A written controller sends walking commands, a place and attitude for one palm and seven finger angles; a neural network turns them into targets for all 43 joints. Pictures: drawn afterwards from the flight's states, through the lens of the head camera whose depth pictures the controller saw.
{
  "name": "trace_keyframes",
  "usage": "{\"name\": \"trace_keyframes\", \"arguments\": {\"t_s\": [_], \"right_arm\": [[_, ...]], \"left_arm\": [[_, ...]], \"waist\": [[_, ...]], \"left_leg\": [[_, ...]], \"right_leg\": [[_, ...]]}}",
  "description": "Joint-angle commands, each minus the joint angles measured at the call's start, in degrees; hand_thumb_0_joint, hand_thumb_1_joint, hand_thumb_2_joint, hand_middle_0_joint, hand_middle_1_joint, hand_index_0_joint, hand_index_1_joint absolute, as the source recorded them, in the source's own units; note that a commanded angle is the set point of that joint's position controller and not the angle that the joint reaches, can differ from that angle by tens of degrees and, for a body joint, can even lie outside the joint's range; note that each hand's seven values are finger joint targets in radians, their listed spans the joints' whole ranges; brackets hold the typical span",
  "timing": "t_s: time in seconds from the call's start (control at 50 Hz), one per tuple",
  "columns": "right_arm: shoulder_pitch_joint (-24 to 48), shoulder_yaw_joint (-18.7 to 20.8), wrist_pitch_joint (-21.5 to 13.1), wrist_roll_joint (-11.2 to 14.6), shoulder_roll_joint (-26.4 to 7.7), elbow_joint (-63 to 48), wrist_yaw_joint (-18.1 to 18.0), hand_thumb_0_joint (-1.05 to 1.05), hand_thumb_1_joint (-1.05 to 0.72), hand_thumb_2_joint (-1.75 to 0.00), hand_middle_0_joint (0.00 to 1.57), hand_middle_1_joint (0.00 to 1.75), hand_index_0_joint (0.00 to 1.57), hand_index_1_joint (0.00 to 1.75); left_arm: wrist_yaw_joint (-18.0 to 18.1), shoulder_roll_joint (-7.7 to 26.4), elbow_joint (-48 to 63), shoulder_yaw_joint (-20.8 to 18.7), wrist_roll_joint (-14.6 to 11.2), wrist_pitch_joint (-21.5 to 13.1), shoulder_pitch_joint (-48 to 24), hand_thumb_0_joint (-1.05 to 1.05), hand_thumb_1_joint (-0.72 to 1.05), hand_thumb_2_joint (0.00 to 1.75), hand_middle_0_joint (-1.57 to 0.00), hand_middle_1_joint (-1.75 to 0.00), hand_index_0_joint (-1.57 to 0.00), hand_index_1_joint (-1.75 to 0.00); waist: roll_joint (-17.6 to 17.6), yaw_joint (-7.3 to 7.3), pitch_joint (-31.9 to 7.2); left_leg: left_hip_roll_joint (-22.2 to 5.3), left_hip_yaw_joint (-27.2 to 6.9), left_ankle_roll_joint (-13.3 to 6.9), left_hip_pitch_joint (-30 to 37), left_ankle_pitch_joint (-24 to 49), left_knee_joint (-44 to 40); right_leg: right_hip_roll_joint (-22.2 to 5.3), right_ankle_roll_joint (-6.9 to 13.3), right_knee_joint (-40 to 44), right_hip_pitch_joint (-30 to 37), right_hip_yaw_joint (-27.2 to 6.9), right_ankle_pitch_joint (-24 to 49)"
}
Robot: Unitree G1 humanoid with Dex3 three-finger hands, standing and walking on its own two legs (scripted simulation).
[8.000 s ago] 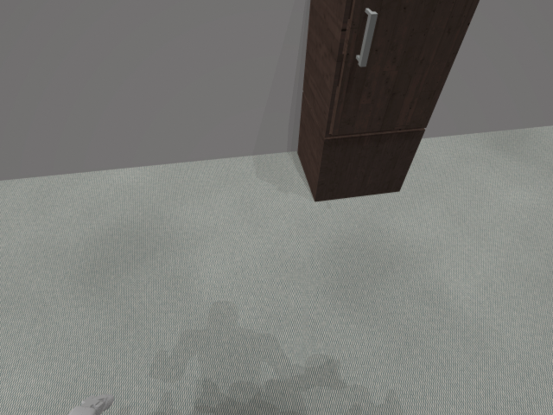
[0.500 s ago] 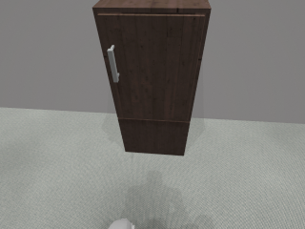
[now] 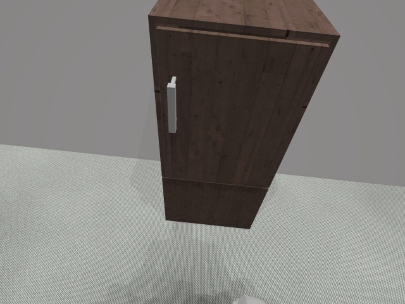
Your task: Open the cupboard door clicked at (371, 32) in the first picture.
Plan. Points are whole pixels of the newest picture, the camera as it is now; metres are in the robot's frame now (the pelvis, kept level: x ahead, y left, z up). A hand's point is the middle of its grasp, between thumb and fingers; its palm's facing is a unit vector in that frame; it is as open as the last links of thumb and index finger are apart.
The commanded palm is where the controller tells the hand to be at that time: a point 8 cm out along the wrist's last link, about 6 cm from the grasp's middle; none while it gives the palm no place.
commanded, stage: come to a stop and stand still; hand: left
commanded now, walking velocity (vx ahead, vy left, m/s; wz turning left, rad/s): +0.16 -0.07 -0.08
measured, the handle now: (173, 105) +0.62 +0.14 +0.04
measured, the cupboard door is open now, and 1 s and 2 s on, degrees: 0 0 0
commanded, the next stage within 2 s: look again from close up in 1.18 s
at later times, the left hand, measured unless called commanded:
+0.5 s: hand out of the picture +0.15 +0.16 -0.18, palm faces +0.04 -0.97 -0.23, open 7.2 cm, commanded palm none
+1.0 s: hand out of the picture +0.02 +0.23 -0.17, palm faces +0.00 -0.97 -0.24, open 7.4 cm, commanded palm none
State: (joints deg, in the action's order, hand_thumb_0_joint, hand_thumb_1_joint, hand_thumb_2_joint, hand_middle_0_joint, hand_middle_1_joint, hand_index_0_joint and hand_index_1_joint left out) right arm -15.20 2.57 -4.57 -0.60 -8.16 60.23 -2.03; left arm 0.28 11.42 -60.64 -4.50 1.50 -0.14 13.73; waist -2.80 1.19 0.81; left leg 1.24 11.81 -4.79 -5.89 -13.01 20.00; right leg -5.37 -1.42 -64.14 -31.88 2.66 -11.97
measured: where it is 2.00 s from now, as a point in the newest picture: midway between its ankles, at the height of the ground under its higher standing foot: outside the picture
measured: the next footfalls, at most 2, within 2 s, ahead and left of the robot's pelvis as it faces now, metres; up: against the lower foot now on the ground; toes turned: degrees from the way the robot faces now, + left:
right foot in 0.28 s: +0.17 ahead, -0.14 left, +0.00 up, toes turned -6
left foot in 0.62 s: +0.07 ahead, +0.13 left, +0.00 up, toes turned +0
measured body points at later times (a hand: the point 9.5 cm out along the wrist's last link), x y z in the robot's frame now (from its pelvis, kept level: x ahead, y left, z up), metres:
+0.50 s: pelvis +0.06 -0.02 -0.02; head +0.10 -0.03 +0.43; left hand +0.14 +0.21 -0.16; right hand +0.06 -0.24 -0.18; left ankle +0.02 +0.10 -0.70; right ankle +0.13 -0.14 -0.74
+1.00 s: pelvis +0.01 +0.03 -0.02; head +0.01 +0.01 +0.43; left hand +0.02 +0.28 -0.15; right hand +0.05 -0.21 -0.17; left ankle +0.03 +0.12 -0.74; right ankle +0.03 -0.06 -0.75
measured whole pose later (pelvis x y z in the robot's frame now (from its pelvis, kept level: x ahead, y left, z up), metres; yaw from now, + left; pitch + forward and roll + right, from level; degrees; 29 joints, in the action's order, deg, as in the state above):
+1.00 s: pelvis +0.01 +0.03 -0.02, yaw -3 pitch -1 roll +0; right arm -16.2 1.4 0.6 -1.5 -12.8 53.5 -1.7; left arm -1.1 10.0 -54.6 -2.2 2.1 1.8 20.5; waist 3.1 1.0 0.6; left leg -0.4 6.4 -2.7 -17.2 -20.1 35.8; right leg 1.5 2.9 -33.2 -17.4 2.5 -14.8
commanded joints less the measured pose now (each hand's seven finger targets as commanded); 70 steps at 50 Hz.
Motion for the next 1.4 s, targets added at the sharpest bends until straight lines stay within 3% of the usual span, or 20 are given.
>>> {"name": "trace_keyframes", "arguments": {"t_s": [0.0,0.14,0.2,0.24,0.28,0.36,0.52,0.54,0.58,0.6,0.62,0.7,0.86,0.9,0.94,0.98,1.12,1.18,1.24,1.38], "right_arm": [[-6.7,0.4,-0.3,-0.4,-5.4,-0.1,-0.1,0.00,-0.90,-0.90,0.20,0.30,0.20,0.30],[-10.7,-0.2,1.0,-1.2,-5.5,2.4,-0.5,0.00,-0.90,-0.90,0.20,0.30,0.20,0.30],[-9.3,-0.1,2.1,-0.5,-6.1,3.1,-0.7,0.00,-0.90,-0.90,0.20,0.30,0.20,0.30],[-10.5,0.0,2.5,0.5,-4.5,3.2,-0.4,0.00,-0.90,-0.90,0.20,0.30,0.20,0.30],[-12.2,0.5,3.8,1.3,-2.6,2.3,-0.3,0.00,-0.90,-0.90,0.20,0.30,0.20,0.30],[-8.1,0.9,6.0,0.8,-1.4,1.7,-0.2,0.00,-0.90,-0.90,0.20,0.30,0.20,0.30],[-8.0,1.2,6.3,0.1,-1.9,-1.0,1.2,0.00,-0.90,-0.90,0.20,0.30,0.20,0.30],[-8.0,2.2,5.2,0.4,-7.5,-5.1,1.1,0.00,-0.90,-0.90,0.20,0.30,0.20,0.30],[-6.1,1.0,4.3,-0.8,-6.2,-8.1,1.4,0.00,-0.90,-0.90,0.20,0.30,0.20,0.30],[-4.5,1.5,4.2,-1.4,-9.8,-9.0,1.2,0.00,-0.90,-0.90,0.20,0.30,0.20,0.30],[-0.8,2.1,4.6,-1.9,-12.9,-11.4,0.6,0.00,-0.90,-0.90,0.20,0.30,0.20,0.30],[2.4,1.6,4.7,-2.0,-13.3,-13.1,0.7,0.00,-0.90,-0.90,0.20,0.30,0.20,0.30],[-1.3,1.8,3.5,-1.9,-15.1,-12.1,-0.4,0.00,-0.90,-0.90,0.20,0.30,0.20,0.30],[-0.9,1.3,3.6,-1.4,-13.9,-11.9,-0.4,0.00,-0.90,-0.90,0.20,0.30,0.20,0.30],[-0.5,-0.2,3.4,-0.6,-9.8,-12.2,0.1,0.00,-0.90,-0.90,0.20,0.30,0.20,0.30],[0.2,-0.7,3.7,-0.7,-8.3,-11.5,0.5,0.00,-0.90,-0.90,0.20,0.30,0.20,0.30],[-7.8,-1.8,3.4,-0.5,-4.5,-4.8,0.9,0.00,-0.90,-0.90,0.20,0.30,0.20,0.30],[-6.5,-0.6,2.5,-0.9,-10.6,-5.5,-0.2,0.00,-0.90,-0.90,0.20,0.30,0.20,0.30],[-2.2,-1.1,2.9,-0.8,-9.0,-5.3,-0.4,0.00,-0.90,-0.90,0.20,0.30,0.20,0.30],[-5.7,-2.3,2.0,-0.3,-5.9,-1.9,-0.1,0.00,-0.90,-0.90,0.20,0.30,0.20,0.30]], "left_arm": [[-0.2,0.4,1.8,0.4,0.0,0.5,2.8,0.00,0.90,0.90,-0.20,-0.30,-0.20,-0.30],[0.5,-1.1,5.0,2.2,-0.4,0.3,-5.4,0.00,0.90,0.90,-0.20,-0.30,-0.20,-0.30],[1.2,0.1,3.7,2.2,-0.4,0.0,-0.3,0.00,0.90,0.90,-0.20,-0.30,-0.20,-0.30],[1.8,4.4,1.6,1.4,-0.2,-1.2,5.8,0.00,0.90,0.90,-0.20,-0.30,-0.20,-0.30],[2.3,9.3,1.2,0.9,-0.6,-1.6,7.9,0.00,0.90,0.90,-0.20,-0.30,-0.20,-0.30],[3.2,6.6,3.5,0.4,-0.1,-0.8,-0.5,0.00,0.90,0.90,-0.20,-0.30,-0.20,-0.30],[2.6,8.0,6.4,-0.9,0.7,1.0,-5.1,0.00,0.90,0.90,-0.20,-0.30,-0.20,-0.30],[4.9,11.2,7.4,-0.1,0.2,0.6,-2.3,0.00,0.90,0.90,-0.20,-0.30,-0.20,-0.30],[3.8,6.6,8.7,0.6,-0.5,1.2,-2.9,0.00,0.90,0.90,-0.20,-0.30,-0.20,-0.30],[3.0,4.1,8.7,1.5,-0.8,2.0,-2.1,0.00,0.90,0.90,-0.20,-0.30,-0.20,-0.30],[2.3,2.9,9.2,1.8,-0.5,2.6,-0.8,0.00,0.90,0.90,-0.20,-0.30,-0.20,-0.30],[0.0,3.8,9.7,1.1,1.1,2.8,0.9,0.00,0.90,0.90,-0.20,-0.30,-0.20,-0.30],[-1.7,3.2,11.3,1.1,0.6,1.3,4.6,0.00,0.90,0.90,-0.20,-0.30,-0.20,-0.30],[-1.5,2.9,10.2,1.3,0.6,0.6,7.9,0.00,0.90,0.90,-0.20,-0.30,-0.20,-0.30],[-0.7,6.0,9.4,1.3,0.7,-0.1,9.7,0.00,0.90,0.90,-0.20,-0.30,-0.20,-0.30],[0.3,7.1,9.1,1.1,0.1,-0.9,9.0,0.00,0.90,0.90,-0.20,-0.30,-0.20,-0.30],[0.7,6.2,7.7,1.3,-0.4,-0.3,2.8,0.00,0.90,0.90,-0.20,-0.30,-0.20,-0.30],[-0.1,2.3,7.2,2.2,-0.8,-0.3,5.2,0.00,0.90,0.90,-0.20,-0.30,-0.20,-0.30],[-0.2,1.6,5.1,2.6,0.0,0.2,5.2,0.00,0.90,0.90,-0.20,-0.30,-0.20,-0.30],[0.6,2.5,2.6,3.5,-0.8,-1.7,5.1,0.00,0.90,0.90,-0.20,-0.30,-0.20,-0.30]], "waist": [[7.2,-0.09,4.4],[6.4,-2.52,5.3],[7.2,-0.15,1.8],[2.1,1.23,-4.3],[-2.4,0.47,-8.8],[-3.9,-0.66,-5.8],[-8.4,-1.93,-4.6],[-2.7,-4.13,-15.7],[8.4,-3.45,-12.3],[17.7,-3.13,-5.3],[20.2,-2.00,1.3],[6.9,-0.86,12.6],[6.0,-1.75,2.8],[2.0,-0.41,-1.0],[-9.9,-0.04,-0.9],[-6.7,-0.16,-1.7],[-0.3,-3.38,1.2],[14.3,-1.17,2.7],[11.9,0.40,7.3],[-0.9,-1.42,-0.8]], "left_leg": [[-18.1,-10.6,-2.2,2.2,29.7,-8.2],[-17.7,-8.9,-3.1,3.7,45.8,-2.0],[-16.1,-7.8,-0.7,2.8,46.2,5.6],[-10.9,-6.2,3.5,-3.9,28.2,14.6],[-2.6,-6.1,6.5,-12.6,-20.1,28.8],[-3.8,-12.8,6.4,-14.4,-21.3,39.3],[-2.6,-9.3,6.9,-8.9,-11.3,21.6],[-0.6,-5.3,7.6,-8.7,-11.9,19.3],[-2.2,-8.1,5.6,-3.7,-6.0,2.3],[-10.7,-20.2,2.8,-7.9,-9.1,-2.8],[-16.4,-25.6,-1.0,-14.5,-9.9,-6.6],[-17.1,-25.9,-4.2,-23.4,-24.1,-10.1],[-19.4,-24.6,-5.7,-10.3,-12.0,-4.6],[-15.8,-21.0,-3.2,-12.2,-9.0,1.1],[-4.7,-9.7,1.3,-21.5,-13.2,13.8],[-1.7,-9.1,2.8,-22.0,-17.7,26.7],[-1.6,-8.6,3.8,-4.3,-3.4,5.8],[-16.1,-27.5,-1.7,-9.1,-7.4,-7.3],[-13.1,-23.7,-1.3,-19.2,-14.4,-8.7],[-6.7,-14.0,2.3,-9.4,2.3,0.9]], "right_leg": [[-1.1,-0.1,3.6,-5.2,-2.4,1.4],[1.1,1.1,22.3,4.0,1.5,-1.8],[2.6,1.5,32.9,14.9,2.5,3.1],[-3.0,3.3,37.8,29.0,-3.5,34.1],[-19.4,15.1,35.9,35.2,-13.9,69.5],[-16.5,15.6,40.8,23.8,-12.1,45.1],[-10.6,10.1,44.1,14.7,-9.3,7.5],[-11.6,9.0,37.3,28.6,-13.0,27.8],[-4.8,5.8,30.8,17.9,-4.4,-4.8],[1.3,1.8,25.5,10.1,1.4,-13.5],[4.4,1.0,20.8,6.6,1.8,-12.9],[3.9,2.7,7.7,2.2,-2.3,-8.7],[4.1,3.5,26.2,8.7,-2.0,-10.6],[4.9,3.9,37.5,17.7,-2.8,-4.4],[-4.3,8.7,46.4,24.4,-18.5,-9.3],[-11.0,15.6,51.9,22.3,-25.3,-13.3],[-2.6,9.5,45.1,11.9,-10.5,-10.9],[4.0,4.0,33.9,11.6,-1.9,-7.8],[3.8,4.2,34.6,18.8,-2.7,-5.0],[-1.0,5.3,42.9,22.8,-8.4,4.6]]}}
